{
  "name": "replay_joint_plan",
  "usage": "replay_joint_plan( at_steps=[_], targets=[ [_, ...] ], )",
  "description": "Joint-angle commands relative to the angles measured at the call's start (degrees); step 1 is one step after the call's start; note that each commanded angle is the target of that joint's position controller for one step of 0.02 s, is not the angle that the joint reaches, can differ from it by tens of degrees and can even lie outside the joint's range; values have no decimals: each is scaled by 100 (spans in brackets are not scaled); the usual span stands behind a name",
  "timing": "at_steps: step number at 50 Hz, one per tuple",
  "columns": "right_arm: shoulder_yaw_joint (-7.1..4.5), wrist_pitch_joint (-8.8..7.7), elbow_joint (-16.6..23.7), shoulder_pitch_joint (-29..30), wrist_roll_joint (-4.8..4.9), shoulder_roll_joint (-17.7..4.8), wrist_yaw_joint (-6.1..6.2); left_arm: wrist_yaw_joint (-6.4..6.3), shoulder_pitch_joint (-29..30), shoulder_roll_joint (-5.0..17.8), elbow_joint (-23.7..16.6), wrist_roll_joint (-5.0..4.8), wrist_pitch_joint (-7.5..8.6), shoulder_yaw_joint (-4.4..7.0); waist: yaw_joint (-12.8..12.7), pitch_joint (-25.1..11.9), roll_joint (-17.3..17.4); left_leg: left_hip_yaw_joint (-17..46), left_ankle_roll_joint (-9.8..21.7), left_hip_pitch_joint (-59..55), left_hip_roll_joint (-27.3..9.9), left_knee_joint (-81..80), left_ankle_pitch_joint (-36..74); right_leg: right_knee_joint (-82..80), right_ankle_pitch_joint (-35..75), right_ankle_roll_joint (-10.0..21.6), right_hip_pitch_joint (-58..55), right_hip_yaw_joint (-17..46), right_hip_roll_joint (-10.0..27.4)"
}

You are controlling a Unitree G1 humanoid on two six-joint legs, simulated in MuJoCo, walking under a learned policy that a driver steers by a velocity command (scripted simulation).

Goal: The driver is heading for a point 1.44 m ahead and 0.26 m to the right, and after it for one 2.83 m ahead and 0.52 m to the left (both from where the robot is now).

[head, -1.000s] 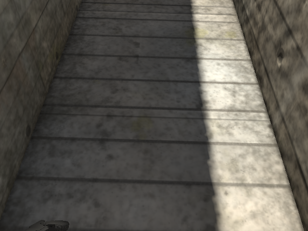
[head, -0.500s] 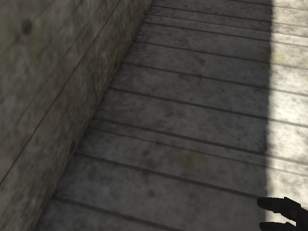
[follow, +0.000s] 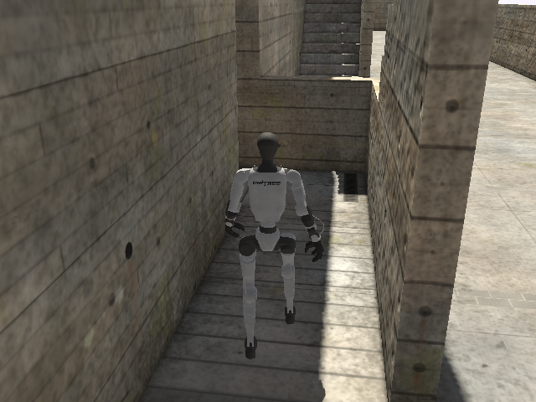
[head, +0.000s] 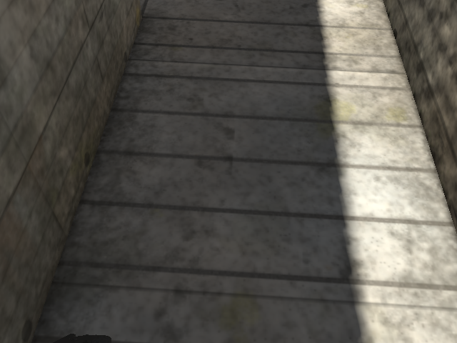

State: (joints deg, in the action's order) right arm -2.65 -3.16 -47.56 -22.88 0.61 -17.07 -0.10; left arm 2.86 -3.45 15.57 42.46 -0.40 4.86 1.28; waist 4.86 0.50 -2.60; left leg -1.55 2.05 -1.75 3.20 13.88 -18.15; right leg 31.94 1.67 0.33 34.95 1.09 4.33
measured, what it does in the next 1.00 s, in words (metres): walks ahead: right foot, then left foot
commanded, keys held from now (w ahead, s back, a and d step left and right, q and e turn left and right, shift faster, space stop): w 0.62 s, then w+e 0.38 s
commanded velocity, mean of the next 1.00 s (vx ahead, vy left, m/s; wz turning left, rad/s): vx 0.50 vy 0.00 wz -0.11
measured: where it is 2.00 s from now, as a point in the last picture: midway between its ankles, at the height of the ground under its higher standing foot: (274, 160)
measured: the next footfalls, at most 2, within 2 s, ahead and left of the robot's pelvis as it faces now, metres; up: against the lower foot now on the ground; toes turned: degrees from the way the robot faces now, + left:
right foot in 0.08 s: +0.22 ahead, -0.13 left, +0.00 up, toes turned -2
left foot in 0.60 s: +0.49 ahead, +0.12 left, +0.00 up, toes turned +2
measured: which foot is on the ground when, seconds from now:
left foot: down 0.00-0.08, up 0.10-0.58, down 0.60-1.00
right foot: up 0.00-0.06, down 0.08-0.60, up 0.62-1.00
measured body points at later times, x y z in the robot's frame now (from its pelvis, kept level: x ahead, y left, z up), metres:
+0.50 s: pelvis +0.27 -0.02 +0.01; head +0.29 -0.02 +0.45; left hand +0.28 +0.26 -0.12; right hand +0.47 -0.26 -0.09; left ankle +0.44 +0.13 -0.70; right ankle +0.18 -0.13 -0.74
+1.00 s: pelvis +0.53 +0.01 +0.01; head +0.54 +0.01 +0.46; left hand +0.72 +0.24 -0.10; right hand +0.51 -0.28 -0.12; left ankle +0.45 +0.12 -0.74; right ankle +0.68 -0.18 -0.67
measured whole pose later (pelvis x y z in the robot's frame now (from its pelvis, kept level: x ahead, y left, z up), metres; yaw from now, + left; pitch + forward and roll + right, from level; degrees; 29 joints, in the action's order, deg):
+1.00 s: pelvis +0.53 +0.01 +0.01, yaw -9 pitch +0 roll +1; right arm -2.7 -5.2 -51.8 -19.7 -0.9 -16.5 0.2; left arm 1.7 -10.9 16.1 43.1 -0.9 2.1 3.4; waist 3.2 0.2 -1.8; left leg -11.0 0.5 -3.2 -0.2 11.6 -15.2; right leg 44.1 3.8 0.1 40.0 2.3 5.1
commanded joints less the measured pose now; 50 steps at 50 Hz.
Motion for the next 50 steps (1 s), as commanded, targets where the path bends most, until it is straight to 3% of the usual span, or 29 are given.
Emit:
replay_joint_plan(
  at_steps=[1, 2, 3, 4, 5, 6, 7, 8, 9, 10, 12, 14, 17, 21, 25, 27, 28, 29, 30, 31, 32, 33, 34, 35, 37, 41, 45, 48, 50],
  targets=[
    [-275, 29, 131, -79, 28, -1093, 65, 81, 451, 606, -534, -2, 150, 156, -199, 217, 741, 847, 739, -294, -1782, 224, 2924, -294, -528, 228, 7, -93, -150],
    [-267, 41, 114, 1, 65, -1080, 97, 63, 98, 633, -468, -42, 154, 187, -432, -34, 824, 746, 671, -336, -1722, 661, 3742, -462, -583, 353, -570, -254, -309],
    [-222, 66, 118, 36, 34, -997, 114, 11, -660, 891, -235, -22, 153, 321, -806, -553, 711, 509, 526, -108, -1437, 1590, 4368, -534, -439, 534, -1735, -373, -440],
    [-108, 47, 256, 22, -81, -781, 137, -57, -1718, 1296, -20, 41, 135, 450, -1206, -1431, 295, 266, 329, 977, -1139, 3179, 3314, -174, -50, 899, -3553, 456, 357],
    [98, -97, 359, -725, -79, -101, 69, -80, -2164, 1784, 96, 54, 80, 579, -921, -2228, -1208, 132, -85, 3501, -96, 5325, -59, -554, -1200, 1846, -5812, 3181, 1689],
    [13, -238, 282, -419, 11, -555, 30, -93, -2229, 1250, 77, -46, 50, 439, -1161, -2300, -995, 896, -57, 4230, -144, 6052, -1483, -1230, -1830, 1824, -5887, 4068, 1783],
    [-94, -315, 442, 146, 181, -897, -16, -129, -1847, 1069, 37, -39, 30, 368, -1139, -1384, -644, 846, 3, 4647, -461, 6208, -1119, -1360, -1853, 1544, -5170, 3217, 1603],
    [-74, -339, 529, 504, 175, -859, -7, -148, -1463, 980, -32, -8, 10, 335, -988, -877, -191, 640, 6, 4531, -751, 5973, -632, -1466, -1349, 1395, -4336, 2537, 1390],
    [-81, -312, 582, 687, 69, -743, -9, -119, -1205, 841, -44, 36, 12, 295, -814, -493, -3, 574, -34, 4345, -899, 5609, -320, -1646, -951, 1393, -3573, 2128, 1206],
    [-108, -242, 549, 583, 27, -704, -8, -101, -1017, 685, -73, 88, 38, 246, -597, -371, -111, 624, -49, 3958, -1058, 5366, -91, -1832, -686, 1348, -3050, 1796, 1036],
    [-76, -98, 458, 338, 19, -479, -1, -69, -901, 679, -37, 57, 104, 261, -399, -290, -214, 562, -138, 3553, -1108, 5049, 62, -2165, -423, 1433, -2513, 1410, 909],
    [-61, -32, 527, 534, -31, -398, 31, -93, -940, 803, 60, 34, 152, 302, -366, -106, -168, 511, -247, 3684, -1146, 4613, 413, -2390, -181, 1481, -2312, 1067, 870],
    [-37, -60, 671, 1114, -53, -314, 22, -173, -1143, 892, 197, 23, 119, 334, -525, 57, -69, 472, -318, 3939, -1152, 3606, 1388, -2523, -83, 1363, -2475, 671, 744],
    [5, -155, 833, 1879, 4, -236, -34, -241, -1469, 1058, 387, -38, 42, 356, -836, 213, -100, 234, -338, 3596, -912, 2305, 2124, -2492, -264, 1133, -2644, 305, 622],
    [-12, -197, 1001, 2189, 61, -360, -194, -235, -1689, 1141, 602, -46, -51, 395, -878, 285, -177, 266, -173, 3367, -787, 1722, 1926, -2133, -341, 1057, -3172, 385, 913],
    [-61, -218, 969, 1986, 53, -510, -230, -244, -1644, 1171, 655, -65, -107, 416, -711, 232, -242, 196, -12, 3030, -700, 1546, 1494, -1835, -49, 956, -3400, 487, 1021],
    [-115, -233, 864, 1572, 20, -610, -203, -252, -1533, 1220, 670, -76, -105, 426, -426, 125, -366, 108, 106, 2483, -582, 1360, 1273, -1423, 549, 872, -3381, 437, 931],
    [-253, -241, 629, 805, 3, -875, -134, -259, -1563, 1045, 687, -23, -111, 363, -84, -339, -193, -8, 251, 1451, -460, 1281, 1131, -434, 1067, 709, -3199, 166, 593],
    [-364, -230, 416, -234, -54, -1309, -24, -267, -1630, 717, 518, 115, -82, 219, 281, -1151, 626, 1051, 557, -104, -1413, 1405, 1087, 1419, -69, 441, -2242, -199, 209],
    [-467, -186, 282, -522, -159, -1850, -38, -224, -2342, 63, 391, 44, 78, 36, -145, -1698, 2392, 3901, 1507, -1759, -2543, 628, -166, 3351, -3101, 79, 17, -163, -825],
    [-320, -211, 344, -484, -128, -1174, -103, -194, -2069, 776, 427, -132, 167, 171, 89, -1578, 1781, 4154, 1484, -1613, -2486, 207, -807, 4059, -3642, 116, 686, 641, -658],
    [-237, -233, 416, -103, -126, -875, -101, -178, -1617, 1059, 310, -265, 187, 262, 101, -908, 1427, 3218, 1239, -1094, -2373, 244, -488, 4220, -3268, 210, 1003, 640, -395],
    [-180, -244, 499, 301, -141, -715, -100, -215, -1346, 1019, 243, -203, 155, 252, -24, -641, 890, 2532, 1099, -478, -2195, 207, 190, 3997, -2788, 209, 830, 493, -108],
    [-170, -256, 490, 602, -141, -661, -117, -243, -1206, 877, 207, -81, 119, 253, -199, -361, 606, 2143, 1058, 106, -2025, -54, 460, 3574, -2414, 176, 633, 440, 68],
    [-145, -323, 435, 834, -173, -619, -109, -249, -1407, 693, 232, -74, -33, 243, -433, -220, 768, 1633, 1026, 699, -1917, -447, 894, 3259, -2002, 113, 102, 491, 249],
    [-208, -417, 121, 700, -155, -787, -53, -268, -1399, 473, 115, -28, -178, 247, -534, -17, 664, 799, 1040, 747, -2002, -749, 1758, 2824, -1211, -52, 451, 657, 255],
    [-204, -358, -47, 645, -154, -805, 12, -206, -918, 416, -125, -12, -187, 291, -415, 204, 681, -144, 747, 613, -1808, -712, 2205, 2024, -75, -119, 699, 426, 131],
    [-180, -294, -89, 467, -160, -818, 40, -113, -347, 317, -401, -11, -208, 259, -145, 474, 732, -608, 652, 536, -1779, -740, 1938, 1347, 447, -61, 593, 37, 62],
    [-188, -214, -121, 483, -112, -799, 73, -19, 96, 198, -551, -136, -215, 210, 26, 740, 744, -814, 569, 505, -1698, -756, 1873, 688, 483, 72, 481, -163, 74]
  ],
)
Over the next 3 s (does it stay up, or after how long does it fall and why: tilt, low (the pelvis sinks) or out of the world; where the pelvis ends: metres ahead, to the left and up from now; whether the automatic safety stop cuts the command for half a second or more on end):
stays up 1.62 -0.33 0.01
